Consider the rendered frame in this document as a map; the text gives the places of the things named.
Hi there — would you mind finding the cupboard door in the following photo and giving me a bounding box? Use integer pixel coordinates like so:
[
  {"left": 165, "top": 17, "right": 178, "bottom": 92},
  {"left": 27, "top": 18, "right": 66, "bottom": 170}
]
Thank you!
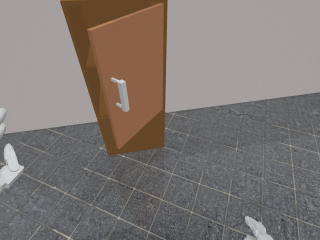
[{"left": 87, "top": 3, "right": 164, "bottom": 149}]

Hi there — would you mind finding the robot right hand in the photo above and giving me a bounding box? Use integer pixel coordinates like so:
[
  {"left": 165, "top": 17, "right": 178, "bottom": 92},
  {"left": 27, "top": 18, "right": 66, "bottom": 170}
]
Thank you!
[{"left": 244, "top": 216, "right": 273, "bottom": 240}]

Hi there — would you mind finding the robot left hand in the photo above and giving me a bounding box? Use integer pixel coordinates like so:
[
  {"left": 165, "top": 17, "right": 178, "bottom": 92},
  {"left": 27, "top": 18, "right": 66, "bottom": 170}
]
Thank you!
[{"left": 0, "top": 107, "right": 24, "bottom": 192}]

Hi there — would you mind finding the handle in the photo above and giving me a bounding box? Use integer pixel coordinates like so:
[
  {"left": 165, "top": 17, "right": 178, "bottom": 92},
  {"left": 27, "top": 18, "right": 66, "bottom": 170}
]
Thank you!
[{"left": 111, "top": 77, "right": 130, "bottom": 112}]

